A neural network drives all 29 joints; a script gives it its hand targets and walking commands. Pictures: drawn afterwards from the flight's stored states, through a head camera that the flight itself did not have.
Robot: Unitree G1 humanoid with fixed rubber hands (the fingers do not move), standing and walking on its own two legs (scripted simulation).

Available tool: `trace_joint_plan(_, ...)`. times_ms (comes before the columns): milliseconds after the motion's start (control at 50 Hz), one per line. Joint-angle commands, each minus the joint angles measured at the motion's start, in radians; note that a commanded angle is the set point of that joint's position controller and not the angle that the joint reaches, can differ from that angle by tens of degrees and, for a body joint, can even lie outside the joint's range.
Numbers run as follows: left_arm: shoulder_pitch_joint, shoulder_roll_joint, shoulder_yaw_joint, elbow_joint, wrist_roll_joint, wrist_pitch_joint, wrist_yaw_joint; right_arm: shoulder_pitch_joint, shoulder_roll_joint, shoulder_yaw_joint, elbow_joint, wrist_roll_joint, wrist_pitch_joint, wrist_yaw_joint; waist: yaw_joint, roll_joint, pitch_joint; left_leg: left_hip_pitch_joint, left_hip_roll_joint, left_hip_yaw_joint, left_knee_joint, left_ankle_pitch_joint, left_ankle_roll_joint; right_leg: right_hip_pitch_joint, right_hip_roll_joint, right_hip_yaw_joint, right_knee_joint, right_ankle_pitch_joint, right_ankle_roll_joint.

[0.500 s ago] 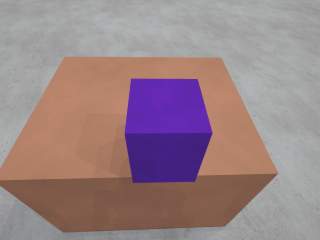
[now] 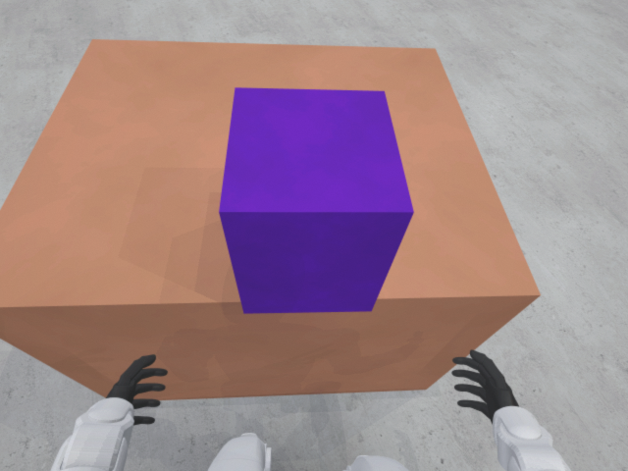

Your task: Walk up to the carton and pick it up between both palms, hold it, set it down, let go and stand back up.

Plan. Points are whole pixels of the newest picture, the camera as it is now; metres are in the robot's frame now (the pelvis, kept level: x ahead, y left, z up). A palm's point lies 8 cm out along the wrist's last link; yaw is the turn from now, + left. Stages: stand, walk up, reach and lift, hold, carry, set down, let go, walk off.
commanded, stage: reach and lift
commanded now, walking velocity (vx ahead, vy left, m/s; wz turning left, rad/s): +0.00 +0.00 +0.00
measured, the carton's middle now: (309, 209) +0.45 +0.03 +0.04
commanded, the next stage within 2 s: none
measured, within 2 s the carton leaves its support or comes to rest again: neither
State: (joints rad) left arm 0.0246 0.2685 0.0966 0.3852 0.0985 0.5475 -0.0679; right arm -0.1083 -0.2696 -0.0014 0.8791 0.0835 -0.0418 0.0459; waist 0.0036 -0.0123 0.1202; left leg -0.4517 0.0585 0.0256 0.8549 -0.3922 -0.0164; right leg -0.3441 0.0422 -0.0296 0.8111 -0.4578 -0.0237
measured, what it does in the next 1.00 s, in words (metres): stands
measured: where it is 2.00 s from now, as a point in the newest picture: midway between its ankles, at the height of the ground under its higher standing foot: outside the picture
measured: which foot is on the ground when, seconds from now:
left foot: down 0.00-1.00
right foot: down 0.00-1.00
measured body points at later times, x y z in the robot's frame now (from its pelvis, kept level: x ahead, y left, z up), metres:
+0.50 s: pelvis -0.02 -0.02 +0.03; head -0.02 +0.00 +0.48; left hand +0.17 +0.26 -0.04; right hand +0.18 -0.19 -0.05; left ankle +0.04 +0.12 -0.70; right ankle -0.02 -0.11 -0.70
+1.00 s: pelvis +0.03 +0.02 +0.04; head +0.02 +0.03 +0.49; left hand +0.23 +0.25 -0.02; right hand +0.23 -0.19 -0.02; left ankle +0.04 +0.12 -0.70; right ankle -0.02 -0.11 -0.70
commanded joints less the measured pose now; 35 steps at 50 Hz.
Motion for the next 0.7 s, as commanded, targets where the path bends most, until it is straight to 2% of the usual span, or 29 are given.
trace_joint_plan(0, 0.201, 0.110, 0.016, -0.010, 0.020, -0.035, -0.022, 0.176, -0.107, 0.031, -0.027, 0.010, -0.014, -0.066, -0.035, -0.017, -0.151, 0.482, -0.067, 0.004, -0.251, 0.444, -0.060, 0.026, -0.012, -0.070, -0.335, 0.655, 0.027)
trace_joint_plan(40, 0.103, 0.139, 0.026, 0.040, 0.026, -0.083, -0.004, 0.096, -0.033, 0.009, -0.075, -0.046, -0.026, -0.070, -0.009, 0.003, 0.032, 0.399, -0.068, 0.018, -0.300, 0.313, -0.025, -0.029, -0.038, -0.047, -0.395, 0.434, 0.027)
trace_joint_plan(80, -0.036, 0.151, 0.038, 0.030, 0.029, -0.126, 0.012, 0.035, 0.026, -0.023, -0.147, -0.097, -0.036, -0.066, -0.001, 0.036, 0.117, 0.345, -0.049, 0.029, -0.321, 0.194, -0.001, -0.101, -0.062, -0.031, -0.422, 0.239, 0.025)
trace_joint_plan(120, -0.123, 0.154, 0.031, -0.016, 0.015, -0.163, 0.022, 0.021, 0.063, -0.042, -0.212, -0.117, -0.042, -0.060, 0.011, 0.063, 0.087, 0.329, -0.036, 0.042, -0.326, 0.090, 0.017, -0.093, -0.085, -0.003, -0.430, 0.098, 0.015)
trace_joint_plan(140, -0.126, 0.162, 0.036, -0.044, 0.002, -0.180, 0.027, 0.035, 0.078, -0.049, -0.247, -0.118, -0.047, -0.062, 0.014, 0.059, 0.028, 0.325, -0.038, 0.061, -0.321, 0.089, 0.016, -0.073, -0.101, 0.027, -0.440, 0.073, 0.015)
trace_joint_plan(200, -0.122, 0.182, 0.041, -0.115, -0.054, -0.232, 0.040, 0.080, 0.111, -0.040, -0.330, -0.108, -0.070, -0.077, 0.016, 0.054, -0.138, 0.311, -0.031, 0.094, -0.309, 0.083, 0.006, -0.005, -0.125, 0.073, -0.447, 0.064, 0.027)
trace_joint_plan(220, -0.116, 0.177, 0.039, -0.104, -0.071, -0.244, 0.040, 0.096, 0.116, -0.034, -0.344, -0.108, -0.074, -0.084, 0.015, 0.026, -0.176, 0.316, -0.027, 0.095, -0.312, 0.098, 0.003, 0.005, -0.127, 0.072, -0.451, 0.081, 0.038)
trace_joint_plan(240, -0.104, 0.179, 0.045, -0.115, -0.087, -0.254, 0.040, 0.100, 0.115, -0.033, -0.353, -0.107, -0.079, -0.090, 0.027, 0.026, -0.207, 0.310, -0.031, 0.102, -0.312, 0.106, 0.001, 0.032, -0.126, 0.073, -0.445, 0.099, 0.040)
trace_joint_plan(300, -0.046, 0.167, 0.057, -0.054, -0.109, -0.269, 0.032, 0.143, 0.115, -0.039, -0.341, -0.107, -0.077, -0.105, 0.023, 0.006, -0.190, 0.332, -0.038, 0.102, -0.350, 0.129, -0.003, 0.037, -0.113, 0.053, -0.469, 0.119, 0.052)
trace_joint_plan(360, -0.012, 0.147, 0.057, 0.011, -0.115, -0.283, 0.017, 0.157, 0.112, -0.027, -0.335, -0.106, -0.076, -0.121, 0.034, -0.020, -0.146, 0.360, -0.039, 0.092, -0.383, 0.137, -0.001, 0.043, -0.108, 0.047, -0.508, 0.082, 0.054)
trace_joint_plan(380, -0.006, 0.142, 0.061, 0.026, -0.114, -0.290, 0.012, 0.167, 0.114, -0.031, -0.321, -0.107, -0.077, -0.125, 0.025, -0.015, -0.132, 0.374, -0.042, 0.093, -0.398, 0.135, -0.002, 0.039, -0.098, 0.038, -0.518, 0.077, 0.053)
trace_joint_plan(400, 0.015, 0.131, 0.059, 0.040, -0.112, -0.297, 0.008, 0.175, 0.111, -0.026, -0.320, -0.112, -0.078, -0.128, 0.033, -0.011, -0.115, 0.381, -0.044, 0.088, -0.407, 0.143, 0.001, 0.055, -0.093, 0.035, -0.531, 0.074, 0.046)
trace_joint_plan(420, 0.020, 0.122, 0.047, 0.050, -0.115, -0.308, 0.006, 0.184, 0.116, -0.031, -0.305, -0.110, -0.082, -0.127, 0.020, -0.009, -0.100, 0.401, -0.042, 0.079, -0.431, 0.153, 0.002, 0.045, -0.079, 0.018, -0.537, 0.079, 0.042)
trace_joint_plan(460, 0.030, 0.097, 0.034, 0.069, -0.113, -0.335, 0.005, 0.189, 0.113, -0.029, -0.316, -0.123, -0.090, -0.123, 0.021, -0.005, -0.076, 0.407, -0.040, 0.068, -0.459, 0.161, 0.000, 0.059, -0.061, -0.003, -0.547, 0.094, 0.037)
trace_joint_plan(480, 0.030, 0.089, 0.027, 0.076, -0.111, -0.350, 0.007, 0.191, 0.112, -0.040, -0.306, -0.125, -0.098, -0.119, 0.008, 0.004, -0.060, 0.412, -0.036, 0.063, -0.480, 0.152, -0.001, 0.054, -0.050, -0.010, -0.551, 0.085, 0.033)
trace_joint_plan(500, 0.033, 0.085, 0.024, 0.072, -0.110, -0.365, 0.012, 0.195, 0.111, -0.040, -0.309, -0.124, -0.105, -0.113, 0.018, 0.021, -0.058, 0.415, -0.039, 0.065, -0.489, 0.168, -0.009, 0.064, -0.046, -0.010, -0.558, 0.099, 0.025)
trace_joint_plan(620, -0.017, 0.059, -0.022, -0.006, -0.113, -0.466, 0.055, 0.174, 0.119, -0.062, -0.328, -0.113, -0.140, -0.075, 0.026, 0.061, -0.082, 0.431, -0.035, 0.054, -0.525, 0.197, -0.016, 0.092, -0.044, 0.003, -0.563, 0.122, 0.004)
trace_joint_plan(660, -0.032, 0.055, -0.040, -0.027, -0.121, -0.491, 0.074, 0.163, 0.118, -0.072, -0.325, -0.096, -0.151, -0.064, 0.016, 0.082, -0.105, 0.428, -0.032, 0.046, -0.528, 0.205, -0.018, 0.088, -0.044, 0.006, -0.555, 0.123, -0.005)
trace_joint_plan(680, -0.030, 0.055, -0.046, -0.032, -0.126, -0.503, 0.083, 0.166, 0.109, -0.078, -0.326, -0.097, -0.157, -0.058, 0.025, 0.078, -0.122, 0.439, -0.031, 0.047, -0.524, 0.223, -0.018, 0.087, -0.044, 0.004, -0.552, 0.135, -0.010)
